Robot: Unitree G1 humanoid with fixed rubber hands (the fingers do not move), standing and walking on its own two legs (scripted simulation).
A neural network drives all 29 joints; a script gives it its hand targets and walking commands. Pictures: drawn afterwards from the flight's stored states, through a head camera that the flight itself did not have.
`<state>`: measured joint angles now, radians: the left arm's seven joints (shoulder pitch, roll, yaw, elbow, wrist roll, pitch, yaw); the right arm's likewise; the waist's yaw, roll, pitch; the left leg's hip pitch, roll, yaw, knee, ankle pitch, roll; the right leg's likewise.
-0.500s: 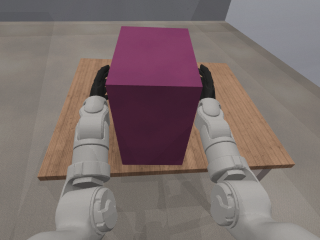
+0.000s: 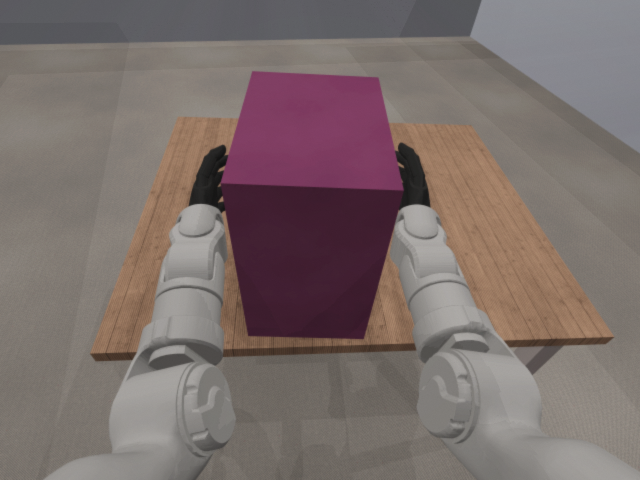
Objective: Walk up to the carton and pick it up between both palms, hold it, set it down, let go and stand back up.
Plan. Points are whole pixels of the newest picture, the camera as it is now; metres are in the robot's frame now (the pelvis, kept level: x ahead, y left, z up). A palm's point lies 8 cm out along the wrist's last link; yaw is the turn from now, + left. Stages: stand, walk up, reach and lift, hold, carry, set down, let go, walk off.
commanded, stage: set down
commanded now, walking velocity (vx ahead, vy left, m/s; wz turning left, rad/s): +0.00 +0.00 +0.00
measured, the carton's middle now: (310, 211) +0.44 +0.03 +0.11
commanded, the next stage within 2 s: none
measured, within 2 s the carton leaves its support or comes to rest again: rests again in 0.80 s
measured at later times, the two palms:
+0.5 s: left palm (208, 213) +0.41 +0.16 +0.12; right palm (404, 208) +0.43 -0.10 +0.14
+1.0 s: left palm (214, 219) +0.42 +0.16 +0.11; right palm (403, 220) +0.43 -0.10 +0.11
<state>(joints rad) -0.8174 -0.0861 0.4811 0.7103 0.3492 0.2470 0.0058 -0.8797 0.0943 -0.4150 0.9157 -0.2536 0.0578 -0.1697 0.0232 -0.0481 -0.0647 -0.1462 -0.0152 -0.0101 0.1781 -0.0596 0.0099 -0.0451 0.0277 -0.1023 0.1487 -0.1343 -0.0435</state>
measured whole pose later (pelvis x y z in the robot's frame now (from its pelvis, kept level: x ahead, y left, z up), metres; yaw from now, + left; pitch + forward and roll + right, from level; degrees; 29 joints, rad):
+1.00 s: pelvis +0.01 +0.01 +0.00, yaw -1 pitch +9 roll +0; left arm -0.87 -0.10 0.59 0.89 0.43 0.08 0.00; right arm -0.87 0.14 -0.60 0.88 -0.48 0.02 -0.12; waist 0.05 -0.01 -0.12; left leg -0.27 -0.02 0.00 0.14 -0.03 0.02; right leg -0.19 0.02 -0.08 0.14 -0.11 -0.03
